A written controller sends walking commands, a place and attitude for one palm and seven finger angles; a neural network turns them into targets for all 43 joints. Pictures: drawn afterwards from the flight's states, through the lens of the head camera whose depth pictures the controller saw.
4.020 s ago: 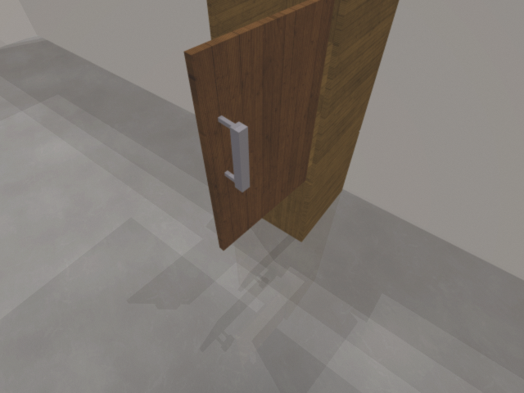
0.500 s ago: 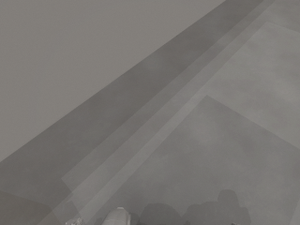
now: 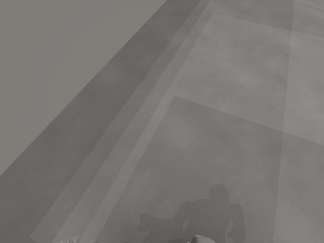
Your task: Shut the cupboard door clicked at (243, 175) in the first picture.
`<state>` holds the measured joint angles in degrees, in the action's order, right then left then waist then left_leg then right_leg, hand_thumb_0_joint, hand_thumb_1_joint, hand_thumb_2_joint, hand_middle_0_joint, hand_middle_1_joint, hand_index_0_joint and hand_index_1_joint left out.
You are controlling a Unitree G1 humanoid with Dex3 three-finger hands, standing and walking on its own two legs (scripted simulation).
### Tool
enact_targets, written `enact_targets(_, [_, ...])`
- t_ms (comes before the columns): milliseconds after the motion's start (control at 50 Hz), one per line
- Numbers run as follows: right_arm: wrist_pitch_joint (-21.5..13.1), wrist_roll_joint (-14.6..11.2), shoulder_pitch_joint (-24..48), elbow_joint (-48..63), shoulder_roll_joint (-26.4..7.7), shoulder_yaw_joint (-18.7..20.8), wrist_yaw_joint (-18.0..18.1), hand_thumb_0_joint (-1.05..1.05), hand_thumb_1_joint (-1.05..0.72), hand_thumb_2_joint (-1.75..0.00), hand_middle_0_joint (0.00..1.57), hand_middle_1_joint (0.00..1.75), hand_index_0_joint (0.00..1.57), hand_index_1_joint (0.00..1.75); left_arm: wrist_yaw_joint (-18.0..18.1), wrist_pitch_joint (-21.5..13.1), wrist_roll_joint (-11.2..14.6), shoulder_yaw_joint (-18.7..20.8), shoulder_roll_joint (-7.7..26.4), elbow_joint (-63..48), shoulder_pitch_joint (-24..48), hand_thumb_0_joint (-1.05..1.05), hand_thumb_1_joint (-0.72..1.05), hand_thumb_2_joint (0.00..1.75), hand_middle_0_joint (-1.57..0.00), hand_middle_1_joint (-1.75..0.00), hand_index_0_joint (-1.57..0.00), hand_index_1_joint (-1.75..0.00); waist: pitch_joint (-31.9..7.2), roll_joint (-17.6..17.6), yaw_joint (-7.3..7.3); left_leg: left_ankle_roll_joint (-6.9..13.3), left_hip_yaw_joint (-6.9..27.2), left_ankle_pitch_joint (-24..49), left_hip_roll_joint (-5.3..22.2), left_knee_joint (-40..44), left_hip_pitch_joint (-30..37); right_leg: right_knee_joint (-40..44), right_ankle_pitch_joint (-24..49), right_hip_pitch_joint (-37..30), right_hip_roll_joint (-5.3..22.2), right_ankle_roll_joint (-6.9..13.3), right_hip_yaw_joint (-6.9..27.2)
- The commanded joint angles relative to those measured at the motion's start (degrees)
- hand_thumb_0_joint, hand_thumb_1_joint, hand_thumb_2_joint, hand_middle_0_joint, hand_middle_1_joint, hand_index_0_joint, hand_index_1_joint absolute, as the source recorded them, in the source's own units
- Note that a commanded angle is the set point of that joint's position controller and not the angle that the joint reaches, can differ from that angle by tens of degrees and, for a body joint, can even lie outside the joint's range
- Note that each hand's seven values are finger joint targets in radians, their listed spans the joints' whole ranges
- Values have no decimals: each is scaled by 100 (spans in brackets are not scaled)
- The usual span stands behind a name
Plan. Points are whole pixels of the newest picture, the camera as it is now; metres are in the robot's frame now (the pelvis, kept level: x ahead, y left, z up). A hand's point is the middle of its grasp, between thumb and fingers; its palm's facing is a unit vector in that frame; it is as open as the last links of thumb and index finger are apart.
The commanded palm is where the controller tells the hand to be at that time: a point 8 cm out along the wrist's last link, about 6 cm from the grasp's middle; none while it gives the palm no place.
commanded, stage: walk around to get in front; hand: left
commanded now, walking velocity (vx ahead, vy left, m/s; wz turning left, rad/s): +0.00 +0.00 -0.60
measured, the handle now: out of the picture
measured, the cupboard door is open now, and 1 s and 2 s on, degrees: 84 84 84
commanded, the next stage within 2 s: walk to a spot facing it in 1.34 s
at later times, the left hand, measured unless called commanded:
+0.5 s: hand out of the picture +0.12 +0.13 -0.16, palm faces -0.14 -0.97 -0.20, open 7.4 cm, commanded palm none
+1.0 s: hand (167, 127) +0.51 +0.01 -0.15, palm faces -0.55 -0.81 -0.21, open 7.4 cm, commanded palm none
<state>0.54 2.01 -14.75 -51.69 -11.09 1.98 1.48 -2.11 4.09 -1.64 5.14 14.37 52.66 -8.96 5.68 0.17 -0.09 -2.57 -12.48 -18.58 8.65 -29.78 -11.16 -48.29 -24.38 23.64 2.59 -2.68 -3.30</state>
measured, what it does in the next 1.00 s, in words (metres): walks ahead, turning right: right foot, then left foot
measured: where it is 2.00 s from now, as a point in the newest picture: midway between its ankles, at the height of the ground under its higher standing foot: (232, 177)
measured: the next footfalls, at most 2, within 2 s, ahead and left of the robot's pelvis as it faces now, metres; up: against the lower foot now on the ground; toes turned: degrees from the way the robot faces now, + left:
right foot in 0.06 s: +0.04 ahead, -0.12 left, +0.00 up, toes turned -8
left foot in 0.64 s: +0.29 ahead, +0.05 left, +0.00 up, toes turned -16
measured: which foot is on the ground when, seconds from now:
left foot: down 0.00-0.06, up 0.08-0.62, down 0.64-1.00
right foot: up 0.00-0.04, down 0.06-0.64, up 0.66-1.00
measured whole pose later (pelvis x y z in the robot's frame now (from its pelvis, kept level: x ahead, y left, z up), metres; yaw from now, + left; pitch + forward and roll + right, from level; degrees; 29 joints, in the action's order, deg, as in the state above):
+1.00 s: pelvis +0.29 -0.09 +0.00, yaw -33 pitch +1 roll +0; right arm -3.4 2.2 -25.7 -59.4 -10.3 1.5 1.4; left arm -2.8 1.1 -2.3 4.8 13.6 53.1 -4.4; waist 4.6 -0.9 -2.1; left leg -1.5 -15.9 -20.8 4.2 -20.0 0.4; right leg -53.6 -7.7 38.0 4.8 0.8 -4.1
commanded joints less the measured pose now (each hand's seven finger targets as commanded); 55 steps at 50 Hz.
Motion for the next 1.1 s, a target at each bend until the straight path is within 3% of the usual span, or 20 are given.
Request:
enact_targets(0, [-33,-51,-183,238,-1305,383,22,0,-90,-90,20,30,20,30,-12,-281,35,47,289,-419,-206,0,90,90,-20,-30,-20,-30,-851,1110,58,464,332,2833,1052,-239,260,1790,998,-1010,-250,226,-392])
enact_targets(20, [-26,-110,-121,310,-1184,376,-11,0,-90,-90,20,30,20,30,36,-335,5,120,628,-259,-700,0,90,90,-20,-30,-20,-30,-1049,329,322,173,121,2117,801,-1129,-485,2379,2018,-2083,130,426,123])
enact_targets(40, [-7,-156,150,594,-637,228,-51,0,-90,-90,20,30,20,30,134,-397,-48,283,1372,-120,-1203,0,90,90,-20,-30,-20,-30,-1146,-1956,617,-178,-201,-1521,-137,-2648,-2202,2826,3436,-3045,1771,1053,2477])
enact_targets(60, [78,-122,386,717,-767,202,-7,0,-90,-90,20,30,20,30,220,-375,85,294,1551,-37,-1449,0,90,90,-20,-30,-20,-30,-1256,-1914,753,-183,708,-2161,-289,-3477,-2542,2909,3588,-2836,2167,1481,2876])
enact_targets(80, [126,-135,462,639,-799,211,-1,0,-90,-90,20,30,20,30,279,-366,90,265,1331,-102,-1186,0,90,90,-20,-30,-20,-30,-913,-1542,625,-114,1139,-1669,-117,-3835,-2791,3168,1836,-2468,1929,1556,2646])
enact_targets(120, [107,-77,645,529,-862,266,-78,0,-90,-90,20,30,20,30,298,-377,89,176,895,-269,-469,0,90,90,-20,-30,-20,-30,-331,-1325,340,-162,1236,-697,-49,-3877,-2811,3447,609,-1730,1370,1339,2430])
enact_targets(200, [69,-34,373,330,-703,283,-182,0,-90,-90,20,30,20,30,241,-573,68,113,731,-257,-470,0,90,90,-20,-30,-20,-30,-601,-570,84,-265,1110,68,-193,-3223,-2299,3455,954,-1644,937,1251,1854])
enact_targets(460, [-246,-102,1507,786,-591,249,-194,0,-90,-90,20,30,20,30,202,-750,13,126,678,172,-1319,0,90,90,-20,-30,-20,-30,-270,-611,399,-217,1189,-8,-506,-1572,-2647,3255,2176,-2489,998,1555,2635])
enact_targets(520, [-310,-128,1411,788,-571,224,-190,0,-90,-90,20,30,20,30,207,-735,18,141,754,185,-1183,0,90,90,-20,-30,-20,-30,-248,-694,264,-115,1088,21,-677,-917,-1838,3006,2583,-2079,907,1455,2554])
enact_targets(560, [-362,-119,807,581,-641,253,-134,0,-90,-90,20,30,20,30,202,-740,42,148,719,177,-960,0,90,90,-20,-30,-20,-30,-441,-591,-77,-43,942,397,-860,-71,-485,2402,2977,-1428,593,1231,2335])
enact_targets(580, [-412,-99,3,318,-867,295,-48,0,-90,-90,20,30,20,30,188,-760,82,145,647,106,-778,0,90,90,-20,-30,-20,-30,-822,-299,-446,69,992,709,-742,445,930,1630,3190,-761,251,1016,1976])
enact_targets(600, [-464,-6,-849,102,-1447,424,21,0,-90,-90,20,30,20,30,130,-769,159,117,382,23,-863,0,90,90,-20,-30,-20,-30,-1439,794,-762,472,2490,25,544,712,2359,167,1937,345,-387,725,1380])
enact_targets(620, [-466,35,-1452,39,-1841,466,40,0,-90,-90,20,30,20,30,85,-807,177,40,150,-109,-917,0,90,90,-20,-30,-20,-30,-1818,1923,-814,1099,4334,52,2101,1316,2801,-1773,-755,1333,-799,478,609])
enact_targets(640, [-404,22,-1224,113,-1666,402,49,0,-90,-90,20,30,20,30,83,-795,94,73,349,-126,-674,0,90,90,-20,-30,-20,-30,-1331,1054,-753,1365,4489,-7,2258,1525,2134,-2550,-662,1560,-352,509,915])
enact_targets(660, [-393,15,-690,284,-1366,332,5,0,-90,-90,20,30,20,30,52,-785,45,79,352,-112,-613,0,90,90,-20,-30,-20,-30,-807,563,-468,1304,3887,-157,2018,1578,1386,-2811,-232,1680,-57,467,777])
enact_targets(700, [-467,1,-283,266,-805,167,12,0,-90,-90,20,30,20,30,-46,-678,-27,98,176,-10,-506,0,90,90,-20,-30,-20,-30,-212,730,-181,872,2687,384,1420,1761,426,-2817,554,1527,198,371,672])
enact_targets(780, [-581,-46,-679,-84,-630,81,58,0,-90,-90,20,30,20,30,-100,-499,-27,-9,-171,-23,-563,0,90,90,-20,-30,-20,-30,-513,928,-2,536,938,3083,901,1426,844,-2470,1081,1624,177,268,341])
enact_targets(980, [-501,19,-1563,-634,-664,45,17,0,-90,-90,20,30,20,30,-138,-481,2,-181,-277,-479,1061,0,90,90,-20,-30,-20,-30,124,693,-287,688,84,3889,996,1539,1034,406,1548,1184,18,531,-417])
enact_targets(1040, [-464,3,-1462,-701,-948,84,21,0,-90,-90,20,30,20,30,-68,-525,15,-118,-65,-290,337,0,90,90,-20,-30,-20,-30,-377,781,121,637,-136,5784,1135,493,1283,849,988,-47,-332,827,-579])
enact_targets(1080, [-467,-86,-1039,-585,-1011,86,-30,0,-90,-90,20,30,20,30,22,-642,-21,36,416,221,-1360,0,90,90,-20,-30,-20,-30,-1221,372,970,303,-346,5101,767,-1628,187,1563,1533,-2662,-287,1053,-361])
